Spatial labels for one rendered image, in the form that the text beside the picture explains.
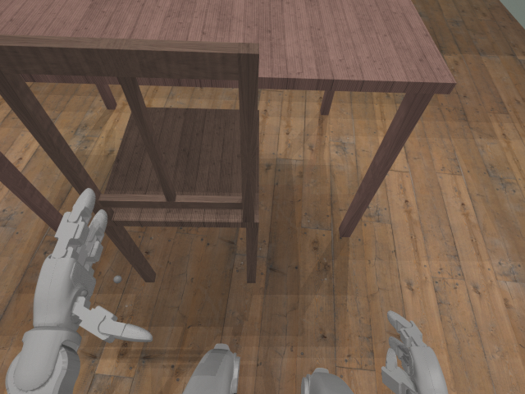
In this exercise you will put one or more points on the robot thigh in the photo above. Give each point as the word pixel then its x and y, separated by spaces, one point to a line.
pixel 324 383
pixel 216 373

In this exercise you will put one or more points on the robot left hand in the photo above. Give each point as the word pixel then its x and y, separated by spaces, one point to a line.
pixel 68 271

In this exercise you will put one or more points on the robot left forearm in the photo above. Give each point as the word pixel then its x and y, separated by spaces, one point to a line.
pixel 47 364

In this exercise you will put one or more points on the robot right hand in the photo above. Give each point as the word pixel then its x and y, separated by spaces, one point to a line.
pixel 418 360

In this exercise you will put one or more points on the table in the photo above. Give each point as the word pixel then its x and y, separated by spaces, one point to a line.
pixel 332 45

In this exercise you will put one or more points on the robot right thigh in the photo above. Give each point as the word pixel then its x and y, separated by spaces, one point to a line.
pixel 324 383

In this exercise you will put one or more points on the robot left thigh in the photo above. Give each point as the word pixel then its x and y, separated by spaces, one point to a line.
pixel 216 373

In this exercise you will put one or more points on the chair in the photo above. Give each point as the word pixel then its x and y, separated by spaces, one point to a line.
pixel 176 167

